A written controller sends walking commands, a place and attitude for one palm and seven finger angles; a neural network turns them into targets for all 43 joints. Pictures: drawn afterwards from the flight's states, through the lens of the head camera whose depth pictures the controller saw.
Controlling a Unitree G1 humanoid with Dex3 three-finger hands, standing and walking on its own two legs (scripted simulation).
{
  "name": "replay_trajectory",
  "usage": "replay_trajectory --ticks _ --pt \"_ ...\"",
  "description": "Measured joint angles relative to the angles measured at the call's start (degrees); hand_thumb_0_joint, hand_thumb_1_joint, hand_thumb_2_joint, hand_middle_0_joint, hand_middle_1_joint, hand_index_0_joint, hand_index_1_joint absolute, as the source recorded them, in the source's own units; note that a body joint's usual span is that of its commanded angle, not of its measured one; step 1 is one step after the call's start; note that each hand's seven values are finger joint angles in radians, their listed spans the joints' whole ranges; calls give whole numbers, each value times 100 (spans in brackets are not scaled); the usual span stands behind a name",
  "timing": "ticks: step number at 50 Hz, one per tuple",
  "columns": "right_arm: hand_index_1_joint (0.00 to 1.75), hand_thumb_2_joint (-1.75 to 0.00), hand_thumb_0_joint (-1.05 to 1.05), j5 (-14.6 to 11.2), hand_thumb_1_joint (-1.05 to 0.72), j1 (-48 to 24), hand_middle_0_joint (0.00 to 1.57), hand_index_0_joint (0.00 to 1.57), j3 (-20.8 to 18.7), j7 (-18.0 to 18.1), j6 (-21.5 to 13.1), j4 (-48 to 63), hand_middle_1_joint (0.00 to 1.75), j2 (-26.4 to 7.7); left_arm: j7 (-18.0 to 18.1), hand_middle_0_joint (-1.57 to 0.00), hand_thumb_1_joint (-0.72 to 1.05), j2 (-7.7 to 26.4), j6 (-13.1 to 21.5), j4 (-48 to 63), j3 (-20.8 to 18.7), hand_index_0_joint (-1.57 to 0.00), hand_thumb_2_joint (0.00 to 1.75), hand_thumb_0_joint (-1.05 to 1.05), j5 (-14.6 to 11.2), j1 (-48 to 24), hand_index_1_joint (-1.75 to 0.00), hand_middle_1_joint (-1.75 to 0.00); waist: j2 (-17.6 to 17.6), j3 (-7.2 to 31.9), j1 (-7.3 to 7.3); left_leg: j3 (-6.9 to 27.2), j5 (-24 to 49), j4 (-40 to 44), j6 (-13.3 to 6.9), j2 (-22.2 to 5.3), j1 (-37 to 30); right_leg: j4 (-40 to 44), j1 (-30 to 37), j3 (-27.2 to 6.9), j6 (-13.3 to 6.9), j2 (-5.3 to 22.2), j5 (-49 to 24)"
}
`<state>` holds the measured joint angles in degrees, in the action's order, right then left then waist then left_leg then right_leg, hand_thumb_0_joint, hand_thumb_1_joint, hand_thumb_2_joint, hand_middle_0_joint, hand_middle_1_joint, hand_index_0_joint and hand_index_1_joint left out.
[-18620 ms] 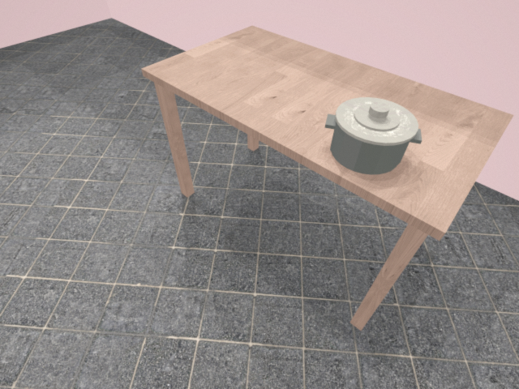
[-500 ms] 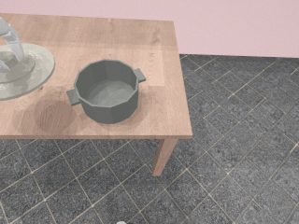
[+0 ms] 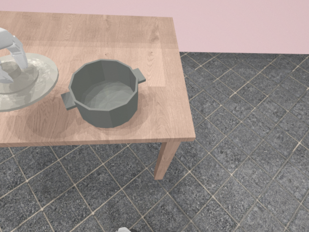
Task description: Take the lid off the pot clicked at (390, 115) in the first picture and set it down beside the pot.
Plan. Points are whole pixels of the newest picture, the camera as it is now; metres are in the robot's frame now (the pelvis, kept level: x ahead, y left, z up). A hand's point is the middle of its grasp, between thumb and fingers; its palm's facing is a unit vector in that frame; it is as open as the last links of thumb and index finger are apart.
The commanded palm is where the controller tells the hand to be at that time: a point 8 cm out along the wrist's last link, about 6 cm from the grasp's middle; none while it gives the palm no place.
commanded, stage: lower the lid onto the table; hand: left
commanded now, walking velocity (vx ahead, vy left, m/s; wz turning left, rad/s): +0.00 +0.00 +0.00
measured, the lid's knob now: (8, 70) +0.50 +0.33 +0.10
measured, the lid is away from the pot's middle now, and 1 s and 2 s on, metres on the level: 0.22 0.23 0.23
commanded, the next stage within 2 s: open the fingers wide in 1.70 s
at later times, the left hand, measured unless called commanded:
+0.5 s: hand out of the picture +0.46 +0.34 +0.10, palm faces -0.49 -0.11 -0.87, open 7.5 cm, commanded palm +0.53 +0.34 +0.17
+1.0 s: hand (7, 88) +0.47 +0.34 +0.07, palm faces -0.50 -0.09 -0.86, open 7.5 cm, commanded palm +0.54 +0.34 +0.13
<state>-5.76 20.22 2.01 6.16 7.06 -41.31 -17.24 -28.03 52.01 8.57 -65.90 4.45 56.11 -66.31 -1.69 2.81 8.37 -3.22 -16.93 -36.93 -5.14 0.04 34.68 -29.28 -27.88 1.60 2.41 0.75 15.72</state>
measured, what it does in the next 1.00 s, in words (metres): stands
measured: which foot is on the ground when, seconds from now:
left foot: down 0.00-1.00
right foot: down 0.00-1.00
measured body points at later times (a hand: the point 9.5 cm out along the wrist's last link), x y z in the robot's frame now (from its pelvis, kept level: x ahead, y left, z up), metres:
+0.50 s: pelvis +0.00 +0.00 -0.01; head +0.10 +0.03 +0.43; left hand +0.48 +0.34 +0.15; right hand -0.01 -0.28 -0.11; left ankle +0.00 +0.06 -0.72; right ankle -0.03 -0.16 -0.72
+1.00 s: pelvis -0.01 +0.02 -0.01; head +0.10 +0.05 +0.42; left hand +0.49 +0.34 +0.12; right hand -0.03 -0.27 -0.11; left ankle +0.00 +0.06 -0.72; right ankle -0.03 -0.16 -0.72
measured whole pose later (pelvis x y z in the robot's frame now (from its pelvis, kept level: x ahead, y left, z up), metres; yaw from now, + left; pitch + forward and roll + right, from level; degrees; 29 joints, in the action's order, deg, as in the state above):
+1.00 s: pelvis -0.01 +0.02 -0.01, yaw -1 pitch +17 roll -5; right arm -5.0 21.6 2.1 7.6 7.0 -41.8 -16.8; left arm -24.2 51.8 12.6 -66.6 2.0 57.4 -61.3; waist -1.7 4.1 9.0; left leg -3.5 -18.7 -42.5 -6.3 -0.3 41.5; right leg -33.9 -34.3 1.2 1.6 0.4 16.9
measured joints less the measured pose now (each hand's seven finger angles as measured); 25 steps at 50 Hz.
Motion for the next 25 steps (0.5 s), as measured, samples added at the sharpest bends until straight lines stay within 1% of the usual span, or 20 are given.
replay_trajectory --ticks 8,19,23,25 --pt "30 -90 1 47 -90 71 20 20 -48 -39 100 -38 30 16 21 -69 24 74 48 -36 -148 -69 69 1 72 38 -98 -98 -7 35 0 -2 -39 -76 -4 -15 135 -50 -126 -6 -12 -14 21" --pt "30 -90 1 44 -90 3 20 20 -43 -20 177 -6 30 33 65 -69 24 135 194 -48 -244 -69 69 1 78 227 -98 -98 23 74 6 22 -99 -264 -8 -51 323 -186 -286 11 0 -48 60" --pt "30 -90 1 47 -90 -6 20 20 -44 13 151 5 30 26 79 -69 24 95 236 5 -175 -69 69 1 70 295 -98 -98 7 79 -18 47 -106 -320 -12 -50 378 -226 -323 35 -30 -50 69" --pt "30 -90 1 33 -90 -15 20 20 -32 30 134 -1 30 23 88 -69 24 74 252 -16 -144 -69 69 1 27 309 -98 -98 7 86 -30 47 -111 -344 -21 -47 398 -250 -342 35 -21 -46 76"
